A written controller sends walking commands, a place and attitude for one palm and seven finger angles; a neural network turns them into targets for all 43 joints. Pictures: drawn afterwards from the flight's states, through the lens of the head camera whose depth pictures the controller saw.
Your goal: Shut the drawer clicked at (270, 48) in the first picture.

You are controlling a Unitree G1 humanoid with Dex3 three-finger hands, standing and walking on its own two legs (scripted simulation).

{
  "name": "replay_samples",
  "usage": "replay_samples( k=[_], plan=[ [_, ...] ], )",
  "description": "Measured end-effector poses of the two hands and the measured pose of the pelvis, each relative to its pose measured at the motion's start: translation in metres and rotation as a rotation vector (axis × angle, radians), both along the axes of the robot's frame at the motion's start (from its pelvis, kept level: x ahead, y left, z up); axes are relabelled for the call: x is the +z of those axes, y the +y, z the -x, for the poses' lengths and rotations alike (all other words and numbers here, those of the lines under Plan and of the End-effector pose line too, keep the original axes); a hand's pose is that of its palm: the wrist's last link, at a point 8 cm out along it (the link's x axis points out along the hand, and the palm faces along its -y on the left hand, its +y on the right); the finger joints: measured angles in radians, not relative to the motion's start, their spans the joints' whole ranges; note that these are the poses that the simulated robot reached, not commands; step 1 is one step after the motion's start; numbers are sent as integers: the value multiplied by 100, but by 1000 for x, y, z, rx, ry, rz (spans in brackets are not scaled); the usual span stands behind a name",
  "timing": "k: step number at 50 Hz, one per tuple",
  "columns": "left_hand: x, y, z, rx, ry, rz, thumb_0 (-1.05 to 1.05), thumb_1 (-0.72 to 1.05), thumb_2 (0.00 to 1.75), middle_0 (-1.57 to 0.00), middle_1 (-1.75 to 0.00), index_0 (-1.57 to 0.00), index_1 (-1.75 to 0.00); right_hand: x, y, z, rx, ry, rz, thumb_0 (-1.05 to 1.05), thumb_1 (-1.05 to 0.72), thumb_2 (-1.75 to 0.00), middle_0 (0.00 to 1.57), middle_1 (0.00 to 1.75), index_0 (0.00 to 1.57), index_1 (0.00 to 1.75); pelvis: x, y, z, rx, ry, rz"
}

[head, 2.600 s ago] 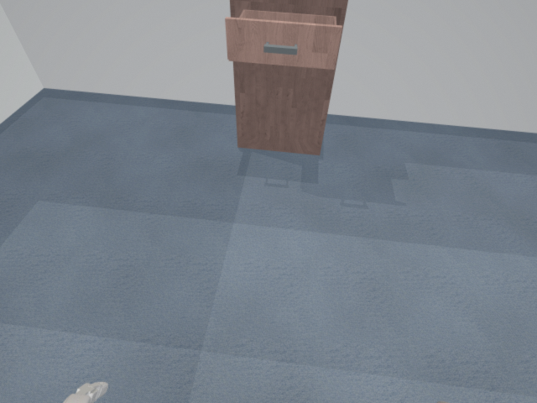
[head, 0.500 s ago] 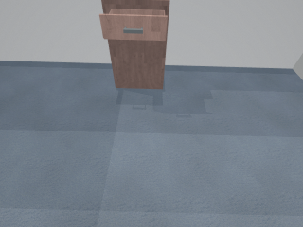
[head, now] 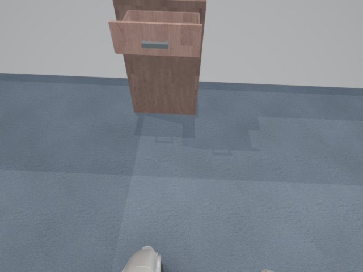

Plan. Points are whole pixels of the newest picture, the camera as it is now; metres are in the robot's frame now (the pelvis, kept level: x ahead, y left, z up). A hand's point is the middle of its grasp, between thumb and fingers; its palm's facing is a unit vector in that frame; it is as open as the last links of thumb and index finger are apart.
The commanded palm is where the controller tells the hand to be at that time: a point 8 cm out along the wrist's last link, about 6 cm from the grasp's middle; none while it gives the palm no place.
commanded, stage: walk to a spot facing it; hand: left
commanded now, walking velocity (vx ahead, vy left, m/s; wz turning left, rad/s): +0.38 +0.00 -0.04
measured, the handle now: (155, 43) +1.11 +0.25 -0.05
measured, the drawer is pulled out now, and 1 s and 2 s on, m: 0.21 0.21 0.21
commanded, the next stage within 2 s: turn to face it in 0.72 s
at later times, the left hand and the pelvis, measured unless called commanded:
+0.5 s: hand (122, 210) +0.30 +0.21 -0.16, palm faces -0.05 -0.99 -0.15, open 7.4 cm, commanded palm none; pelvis +0.21 +0.04 +0.01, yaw -6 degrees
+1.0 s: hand (155, 160) +0.49 +0.14 -0.17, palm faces -0.08 -0.98 -0.20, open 7.2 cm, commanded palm none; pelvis +0.41 -0.03 +0.00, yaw -6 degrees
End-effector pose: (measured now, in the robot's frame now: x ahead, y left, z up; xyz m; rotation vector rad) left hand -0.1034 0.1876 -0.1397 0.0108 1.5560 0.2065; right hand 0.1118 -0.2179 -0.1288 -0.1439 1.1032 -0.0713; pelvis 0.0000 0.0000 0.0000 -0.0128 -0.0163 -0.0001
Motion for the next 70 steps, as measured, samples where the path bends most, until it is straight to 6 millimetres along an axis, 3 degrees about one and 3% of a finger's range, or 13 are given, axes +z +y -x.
replay_samples(
  k=[4,6,12,18,29,34,37,40,46,50,55,61,70],
  plan=[
    [-16,20,-28,8,60,13,0,90,90,-20,-30,-20,-30,-6,24,-67,26,-72,17,0,-91,-90,20,30,20,30,-16,20,-48,-11,-3,11],
    [-23,35,-52,-4,71,16,0,90,90,-20,-30,-20,-30,-8,31,-82,8,-92,31,0,-90,-90,20,30,20,30,-21,29,-67,-17,-10,8],
    [-17,78,-177,-78,-116,-28,1,91,90,-20,-30,-19,-30,2,28,-60,-124,19,79,-2,-94,-89,20,30,21,30,-4,43,-112,-40,-42,-4],
    [0,90,-296,-132,-299,-47,0,91,90,-19,-30,-19,-30,6,25,-28,-182,192,95,-2,-94,-90,20,30,20,30,7,48,-157,-60,-32,-16],
    [6,47,-453,-304,-328,-8,0,91,90,-19,-30,-19,-30,3,52,-11,-346,421,-17,0,-91,-90,20,30,20,30,8,24,-248,-135,-5,-19],
    [-2,4,-535,-398,-369,3,1,91,90,-19,-30,-19,-30,-4,53,-17,-417,540,-76,0,-90,-90,20,30,20,30,-4,-5,-297,-169,9,-13],
    [-7,-17,-572,-390,-436,-3,1,91,90,-20,-30,-19,-30,-11,42,-36,-423,596,-104,0,-90,-90,20,30,20,30,-13,-24,-324,-166,3,-8],
    [-3,-25,-582,-345,-441,-6,0,91,90,-20,-30,-19,-30,-13,18,-82,-396,552,-85,0,-90,-90,20,30,21,30,-8,-33,-346,-155,-13,-4],
    [11,-2,-592,-288,-397,-88,-3,95,90,-20,-30,-20,-30,-13,-30,-217,-313,304,-9,0,-91,-90,20,30,20,30,4,-36,-388,-125,-9,10],
    [4,6,-587,-259,-321,-72,-2,94,90,-20,-30,-20,-30,-7,-45,-296,-257,178,40,1,-93,-90,20,30,20,30,4,-29,-414,-103,-9,24],
    [-24,17,-579,-170,-237,-21,-1,92,90,-20,-30,-19,-30,-3,-41,-368,-163,114,102,1,-93,-90,20,30,20,30,-9,-12,-451,-73,-19,51],
    [-30,31,-576,-118,-154,-3,0,91,90,-20,-30,-19,-30,7,-17,-411,-99,90,121,0,-92,-90,20,30,20,30,-6,2,-468,-54,-19,34],
    [-7,48,-591,-100,-198,-61,0,91,90,-20,-30,-19,-30,11,-11,-425,-82,84,95,-1,-93,-90,20,30,21,30,6,6,-469,-15,-11,18]
  ],
)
